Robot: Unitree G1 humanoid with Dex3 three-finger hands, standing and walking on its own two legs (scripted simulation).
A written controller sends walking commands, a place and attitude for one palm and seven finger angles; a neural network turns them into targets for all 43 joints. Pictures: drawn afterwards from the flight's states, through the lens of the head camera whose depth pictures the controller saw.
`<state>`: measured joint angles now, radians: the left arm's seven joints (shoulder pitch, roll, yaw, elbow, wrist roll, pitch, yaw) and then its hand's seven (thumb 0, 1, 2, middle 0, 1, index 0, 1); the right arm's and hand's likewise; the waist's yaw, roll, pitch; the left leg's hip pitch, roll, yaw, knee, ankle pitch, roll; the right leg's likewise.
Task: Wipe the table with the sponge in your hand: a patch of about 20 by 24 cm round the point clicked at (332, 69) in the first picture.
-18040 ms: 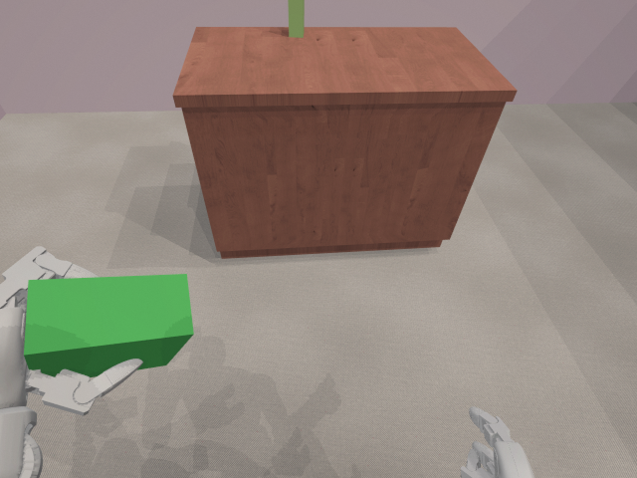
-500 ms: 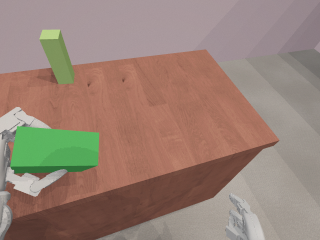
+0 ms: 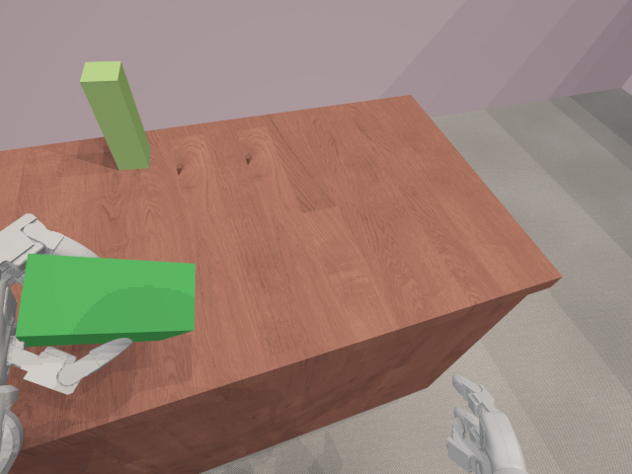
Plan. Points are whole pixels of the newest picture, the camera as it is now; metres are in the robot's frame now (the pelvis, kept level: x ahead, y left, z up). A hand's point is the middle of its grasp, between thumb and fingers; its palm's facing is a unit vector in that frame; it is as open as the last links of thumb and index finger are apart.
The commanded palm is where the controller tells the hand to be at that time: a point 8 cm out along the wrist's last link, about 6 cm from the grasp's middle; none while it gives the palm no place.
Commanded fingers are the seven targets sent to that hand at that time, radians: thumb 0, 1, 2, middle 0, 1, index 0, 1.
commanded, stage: look again from close up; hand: left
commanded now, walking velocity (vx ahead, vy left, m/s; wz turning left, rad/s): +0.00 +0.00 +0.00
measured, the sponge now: (132, 306) +0.24 +0.21 +0.13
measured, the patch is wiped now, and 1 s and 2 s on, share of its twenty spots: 0.00 0.00 0.00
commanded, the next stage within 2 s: shuffle to correct the standing spot in 0.16 s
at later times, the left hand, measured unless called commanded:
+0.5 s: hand (121, 300) +0.23 +0.21 +0.15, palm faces +0.36 -0.85 -0.38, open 10.2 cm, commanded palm +0.17 +0.24 +0.17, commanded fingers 0.00 0.10 1.30 -1.20 -1.60 -1.20 -1.60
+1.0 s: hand (199, 313) +0.23 +0.14 +0.15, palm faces +0.30 -0.86 -0.41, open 10.2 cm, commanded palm +0.17 +0.18 +0.17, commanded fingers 0.00 0.10 1.30 -1.20 -1.60 -1.20 -1.60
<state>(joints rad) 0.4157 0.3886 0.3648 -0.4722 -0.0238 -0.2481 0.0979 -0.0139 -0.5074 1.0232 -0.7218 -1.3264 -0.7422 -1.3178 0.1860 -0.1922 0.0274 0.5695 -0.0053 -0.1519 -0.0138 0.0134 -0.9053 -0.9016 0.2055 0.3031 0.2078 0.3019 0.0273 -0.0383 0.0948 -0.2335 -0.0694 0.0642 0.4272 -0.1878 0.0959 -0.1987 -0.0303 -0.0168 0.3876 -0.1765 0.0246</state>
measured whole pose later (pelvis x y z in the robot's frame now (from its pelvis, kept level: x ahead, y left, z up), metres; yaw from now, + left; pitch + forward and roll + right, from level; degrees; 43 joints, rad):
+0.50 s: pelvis +0.01 -0.04 +0.00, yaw +0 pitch +0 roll -1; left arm 0.42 0.38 0.36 -0.45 -0.05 -0.21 0.10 -0.01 -0.51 1.02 -0.72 -1.33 -0.74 -1.32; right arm 0.19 -0.19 0.01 0.57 0.01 -0.13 -0.03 0.01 -0.91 -0.90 0.20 0.30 0.21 0.30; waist 0.02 -0.03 0.07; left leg -0.23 -0.02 0.05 0.42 -0.19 0.05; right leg -0.19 0.02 -0.03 0.37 -0.18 -0.01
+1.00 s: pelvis +0.00 -0.10 +0.00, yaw -1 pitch +1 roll -1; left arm 0.48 0.40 0.37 -0.51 -0.09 -0.16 0.08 -0.01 -0.51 1.02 -0.72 -1.33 -0.74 -1.32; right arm 0.20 -0.22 -0.02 0.56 0.01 -0.12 -0.05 0.01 -0.91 -0.90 0.20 0.30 0.21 0.30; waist 0.00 0.00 0.05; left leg -0.30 0.07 0.02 0.51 -0.23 -0.03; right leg -0.25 0.10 -0.06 0.43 -0.20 -0.10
